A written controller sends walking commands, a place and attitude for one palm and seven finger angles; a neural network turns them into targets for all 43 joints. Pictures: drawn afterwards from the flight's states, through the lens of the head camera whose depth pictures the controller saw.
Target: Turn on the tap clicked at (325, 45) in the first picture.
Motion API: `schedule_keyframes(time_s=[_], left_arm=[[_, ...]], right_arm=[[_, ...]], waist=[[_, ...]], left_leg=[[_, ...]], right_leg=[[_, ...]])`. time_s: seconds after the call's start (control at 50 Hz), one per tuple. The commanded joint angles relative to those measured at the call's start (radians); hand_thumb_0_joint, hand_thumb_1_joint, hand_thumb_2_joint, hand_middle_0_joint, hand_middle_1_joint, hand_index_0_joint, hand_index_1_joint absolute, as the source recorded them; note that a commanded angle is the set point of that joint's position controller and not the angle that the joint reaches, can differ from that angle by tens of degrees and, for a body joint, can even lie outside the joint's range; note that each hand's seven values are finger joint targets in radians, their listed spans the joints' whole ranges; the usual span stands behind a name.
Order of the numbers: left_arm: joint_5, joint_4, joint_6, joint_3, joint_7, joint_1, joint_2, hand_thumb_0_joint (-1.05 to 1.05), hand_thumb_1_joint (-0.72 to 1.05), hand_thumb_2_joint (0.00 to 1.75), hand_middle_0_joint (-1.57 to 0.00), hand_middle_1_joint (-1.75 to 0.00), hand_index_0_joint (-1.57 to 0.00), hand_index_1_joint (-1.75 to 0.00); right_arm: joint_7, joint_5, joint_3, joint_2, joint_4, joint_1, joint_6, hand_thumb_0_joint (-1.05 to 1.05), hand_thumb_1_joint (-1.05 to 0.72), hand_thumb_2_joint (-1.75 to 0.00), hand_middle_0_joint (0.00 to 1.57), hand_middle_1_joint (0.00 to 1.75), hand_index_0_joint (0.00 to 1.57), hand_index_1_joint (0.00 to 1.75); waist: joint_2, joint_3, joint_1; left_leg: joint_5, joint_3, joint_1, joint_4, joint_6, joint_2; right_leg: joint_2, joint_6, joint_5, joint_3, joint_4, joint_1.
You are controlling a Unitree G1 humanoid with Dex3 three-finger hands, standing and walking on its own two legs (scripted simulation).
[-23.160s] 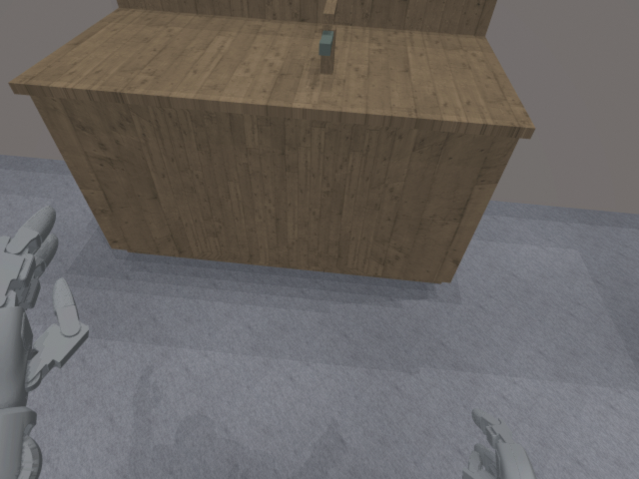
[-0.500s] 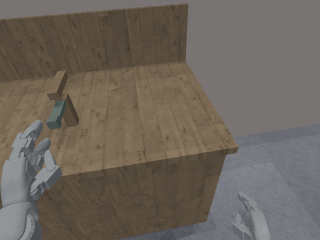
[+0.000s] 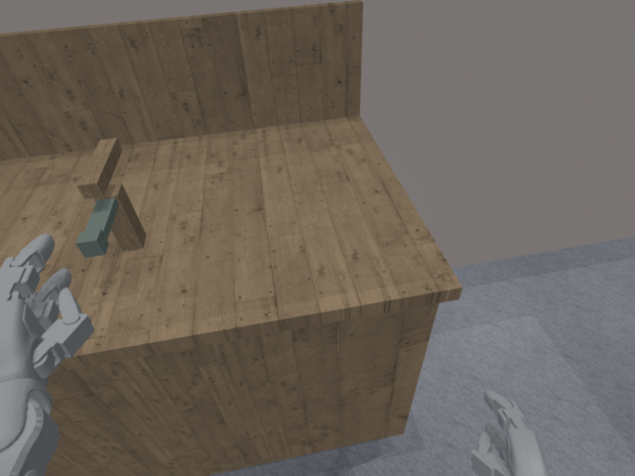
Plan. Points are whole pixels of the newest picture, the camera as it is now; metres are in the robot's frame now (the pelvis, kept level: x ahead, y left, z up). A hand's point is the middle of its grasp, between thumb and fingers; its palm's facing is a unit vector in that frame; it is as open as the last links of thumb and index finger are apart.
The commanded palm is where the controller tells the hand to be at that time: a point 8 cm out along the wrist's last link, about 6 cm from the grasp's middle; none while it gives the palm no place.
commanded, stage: reach beside the lever's end, fingers flat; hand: left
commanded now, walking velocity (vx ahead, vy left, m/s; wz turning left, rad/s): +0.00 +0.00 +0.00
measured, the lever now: (92, 243) +0.36 +0.38 +0.12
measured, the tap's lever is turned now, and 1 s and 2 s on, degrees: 0 0 0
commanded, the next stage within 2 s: push the lever round in 1.84 s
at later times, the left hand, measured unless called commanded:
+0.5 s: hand (64, 306) +0.23 +0.32 +0.14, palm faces +0.54 -0.84 -0.11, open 7.5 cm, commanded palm +0.19 +0.36 +0.15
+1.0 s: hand (58, 290) +0.26 +0.36 +0.13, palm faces +0.55 -0.83 -0.11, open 7.7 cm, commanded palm +0.23 +0.40 +0.13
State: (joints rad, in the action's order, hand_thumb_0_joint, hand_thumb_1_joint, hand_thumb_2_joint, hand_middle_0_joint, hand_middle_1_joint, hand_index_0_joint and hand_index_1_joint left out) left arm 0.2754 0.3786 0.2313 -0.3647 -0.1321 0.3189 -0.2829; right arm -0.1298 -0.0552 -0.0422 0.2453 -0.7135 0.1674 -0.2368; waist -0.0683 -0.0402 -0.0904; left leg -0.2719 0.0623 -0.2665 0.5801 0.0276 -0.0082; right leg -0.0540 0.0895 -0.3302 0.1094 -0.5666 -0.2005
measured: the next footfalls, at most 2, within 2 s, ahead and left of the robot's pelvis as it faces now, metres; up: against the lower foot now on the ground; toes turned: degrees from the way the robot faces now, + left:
none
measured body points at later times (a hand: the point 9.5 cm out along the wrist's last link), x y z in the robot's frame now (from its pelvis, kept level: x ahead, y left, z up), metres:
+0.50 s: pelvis +0.00 +0.02 +0.00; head -0.01 +0.00 +0.45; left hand +0.20 +0.36 +0.15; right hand +0.19 -0.21 -0.08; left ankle +0.03 +0.15 -0.73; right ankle -0.01 -0.05 -0.73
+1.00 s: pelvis +0.00 +0.03 +0.00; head -0.01 +0.02 +0.45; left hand +0.23 +0.40 +0.14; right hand +0.17 -0.20 -0.09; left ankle +0.03 +0.15 -0.73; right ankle -0.01 -0.05 -0.73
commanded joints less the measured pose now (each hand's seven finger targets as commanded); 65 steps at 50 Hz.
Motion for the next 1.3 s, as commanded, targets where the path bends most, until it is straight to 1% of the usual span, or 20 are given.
schedule_keyframes(time_s=[0.0,0.02,0.1,0.12,0.26,0.32,0.4,0.42,0.52,0.6,0.64,0.72,0.76,0.88,0.98,1.06,1.12,1.2,1.22,1.28], left_arm=[[0.007,0.162,-0.079,-0.146,0.007,-0.157,-0.228,0.00,0.90,0.90,-0.20,-0.30,-0.20,-0.30],[0.004,0.142,-0.081,-0.174,0.007,-0.148,-0.253,0.00,0.90,0.90,-0.20,-0.30,-0.20,-0.30],[0.008,0.112,-0.104,-0.165,0.020,-0.194,-0.248,0.00,0.90,0.90,-0.20,-0.29,-0.20,-0.29],[0.004,0.122,-0.116,-0.169,0.022,-0.201,-0.251,0.00,0.90,0.90,-0.20,-0.29,-0.20,-0.29],[0.012,0.044,-0.150,-0.191,0.049,-0.230,-0.278,0.00,0.90,0.90,-0.19,-0.27,-0.19,-0.27],[0.005,0.043,-0.166,-0.173,0.052,-0.266,-0.270,0.00,0.90,0.90,-0.19,-0.26,-0.19,-0.26],[0.002,-0.014,-0.181,-0.160,0.054,-0.327,-0.272,0.00,0.90,0.90,-0.18,-0.25,-0.18,-0.25],[-0.005,-0.027,-0.181,-0.180,0.053,-0.323,-0.296,0.00,0.90,0.90,-0.18,-0.25,-0.18,-0.25],[-0.016,-0.039,-0.187,-0.156,0.050,-0.345,-0.271,0.00,0.90,0.90,-0.18,-0.24,-0.18,-0.24],[-0.013,-0.095,-0.177,-0.174,0.045,-0.372,-0.291,0.00,0.90,0.90,-0.18,-0.23,-0.18,-0.23],[-0.026,-0.096,-0.181,-0.157,0.042,-0.448,-0.293,0.00,0.90,0.90,-0.17,-0.22,-0.17,-0.22],[-0.034,-0.146,-0.201,-0.192,0.044,-0.441,-0.329,0.00,0.90,0.90,-0.17,-0.21,-0.17,-0.21],[-0.037,-0.146,-0.219,-0.150,0.056,-0.474,-0.293,0.00,0.90,0.90,-0.17,-0.21,-0.17,-0.21],[-0.025,-0.249,-0.226,-0.199,0.084,-0.495,-0.347,0.00,0.90,0.90,-0.16,-0.19,-0.16,-0.19],[-0.040,-0.287,-0.257,-0.202,0.086,-0.588,-0.377,0.00,0.90,0.90,-0.16,-0.18,-0.16,-0.18],[-0.043,-0.376,-0.285,-0.201,0.102,-0.660,-0.400,0.00,0.90,0.90,-0.16,-0.17,-0.16,-0.17],[-0.046,-0.433,-0.291,-0.253,0.117,-0.625,-0.452,0.00,0.90,0.90,-0.15,-0.16,-0.15,-0.16],[-0.044,-0.463,-0.302,-0.241,0.137,-0.670,-0.454,0.00,0.90,0.90,-0.15,-0.15,-0.15,-0.15],[-0.048,-0.484,-0.308,-0.277,0.133,-0.651,-0.482,0.00,0.90,0.90,-0.15,-0.15,-0.15,-0.15],[-0.044,-0.539,-0.320,-0.280,0.144,-0.689,-0.499,0.00,0.90,0.90,-0.15,-0.15,-0.15,-0.15]], right_arm=[[-0.010,0.000,0.038,0.097,0.171,-0.155,-0.063,0.00,-0.90,-0.90,0.20,0.30,0.20,0.30],[-0.008,-0.006,0.038,0.093,0.163,-0.158,-0.061,0.00,-0.90,-0.90,0.20,0.30,0.20,0.30],[-0.011,-0.004,0.043,0.100,0.166,-0.141,-0.064,0.00,-0.90,-0.90,0.20,0.30,0.20,0.30],[-0.009,-0.006,0.042,0.098,0.164,-0.147,-0.070,0.00,-0.90,-0.90,0.20,0.30,0.20,0.30],[-0.014,-0.006,0.049,0.108,0.156,-0.123,-0.078,0.00,-0.90,-0.90,0.20,0.30,0.20,0.30],[-0.014,-0.009,0.046,0.106,0.153,-0.130,-0.082,0.00,-0.90,-0.90,0.20,0.30,0.20,0.30],[-0.018,-0.001,0.048,0.117,0.146,-0.123,-0.087,0.00,-0.90,-0.90,0.20,0.30,0.20,0.30],[-0.015,-0.004,0.046,0.115,0.142,-0.126,-0.085,0.00,-0.90,-0.90,0.20,0.30,0.20,0.30],[-0.007,-0.002,0.043,0.111,0.149,-0.126,-0.077,0.00,-0.90,-0.90,0.20,0.30,0.20,0.30],[-0.008,0.001,0.045,0.118,0.151,-0.119,-0.061,0.00,-0.90,-0.90,0.20,0.30,0.20,0.30],[-0.009,0.000,0.040,0.114,0.148,-0.126,-0.052,0.00,-0.90,-0.90,0.20,0.30,0.20,0.30],[-0.006,0.003,0.044,0.119,0.144,-0.113,-0.045,0.00,-0.90,-0.90,0.20,0.30,0.20,0.30],[-0.001,0.004,0.045,0.117,0.147,-0.107,-0.047,0.00,-0.90,-0.90,0.20,0.30,0.20,0.30],[-0.003,0.002,0.052,0.133,0.142,-0.085,-0.037,0.00,-0.90,-0.90,0.20,0.30,0.20,0.30],[-0.006,0.005,0.053,0.135,0.137,-0.072,-0.037,0.00,-0.90,-0.90,0.20,0.30,0.20,0.30],[-0.006,0.003,0.052,0.147,0.125,-0.053,-0.035,0.00,-0.90,-0.90,0.20,0.30,0.20,0.30],[-0.004,0.003,0.058,0.150,0.127,-0.037,-0.032,0.00,-0.90,-0.90,0.20,0.30,0.20,0.30],[0.002,0.005,0.060,0.155,0.134,-0.014,-0.026,0.00,-0.90,-0.90,0.20,0.30,0.20,0.30],[0.003,0.004,0.062,0.153,0.130,-0.010,-0.024,0.00,-0.90,-0.90,0.20,0.30,0.20,0.30],[0.006,0.005,0.063,0.162,0.131,0.009,-0.017,0.00,-0.90,-0.90,0.20,0.30,0.20,0.30]], waist=[[0.067,-0.091,0.003],[0.031,-0.084,-0.004],[0.046,-0.086,0.009],[0.002,-0.093,0.004],[0.025,-0.092,0.012],[-0.027,-0.085,0.016],[0.027,-0.093,0.024],[-0.011,-0.096,0.015],[-0.021,-0.116,0.015],[0.031,-0.106,0.019],[-0.025,-0.101,0.031],[-0.026,-0.130,0.023],[-0.045,-0.129,0.034],[0.012,-0.137,0.035],[-0.052,-0.149,0.045],[0.002,-0.139,0.067],[-0.020,-0.175,0.046],[-0.016,-0.187,0.058],[-0.037,-0.184,0.047],[0.008,-0.179,0.063]], left_leg=[[0.132,-0.021,0.032,-0.039,-0.058,0.031],[0.137,-0.023,0.035,-0.041,-0.056,0.031],[0.146,-0.025,0.044,-0.047,-0.059,0.031],[0.158,-0.027,0.057,-0.048,-0.059,0.033],[0.151,-0.022,0.049,-0.058,-0.059,0.035],[0.146,-0.020,0.063,-0.067,-0.057,0.037],[0.122,-0.010,0.060,-0.071,-0.059,0.038],[0.126,-0.009,0.059,-0.076,-0.056,0.038],[0.146,-0.002,0.076,-0.089,-0.048,0.034],[0.126,-0.001,0.053,-0.092,-0.050,0.033],[0.110,-0.001,0.062,-0.098,-0.048,0.035],[0.134,0.000,0.062,-0.090,-0.047,0.033],[0.143,0.004,0.077,-0.089,-0.044,0.031],[0.141,0.004,0.042,-0.081,-0.049,0.035],[0.111,0.008,0.046,-0.075,-0.050,0.037],[0.087,0.011,0.019,-0.066,-0.056,0.036],[0.119,0.004,0.012,-0.056,-0.056,0.039],[0.141,0.005,0.005,-0.041,-0.058,0.039],[0.147,0.000,-0.001,-0.037,-0.059,0.039],[0.127,0.001,-0.031,-0.029,-0.062,0.040]], right_leg=[[0.094,-0.106,0.244,-0.138,0.150,-0.016],[0.090,-0.101,0.244,-0.132,0.150,-0.016],[0.080,-0.097,0.249,-0.114,0.137,-0.031],[0.076,-0.091,0.257,-0.108,0.133,-0.031],[0.067,-0.085,0.234,-0.095,0.125,-0.044],[0.062,-0.077,0.212,-0.083,0.123,-0.058],[0.057,-0.077,0.177,-0.079,0.123,-0.069],[0.057,-0.072,0.178,-0.079,0.122,-0.061],[0.051,-0.066,0.195,-0.062,0.109,-0.056],[0.048,-0.069,0.176,-0.064,0.114,-0.060],[0.050,-0.066,0.156,-0.066,0.117,-0.073],[0.044,-0.063,0.177,-0.063,0.107,-0.061],[0.042,-0.059,0.189,-0.061,0.099,-0.071],[0.040,-0.063,0.198,-0.060,0.097,-0.068],[0.038,-0.060,0.162,-0.066,0.093,-0.092],[0.036,-0.064,0.154,-0.066,0.089,-0.110],[0.037,-0.062,0.186,-0.069,0.081,-0.085],[0.034,-0.064,0.211,-0.067,0.069,-0.097],[0.034,-0.063,0.217,-0.070,0.071,-0.094],[0.032,-0.068,0.207,-0.071,0.066,-0.108]])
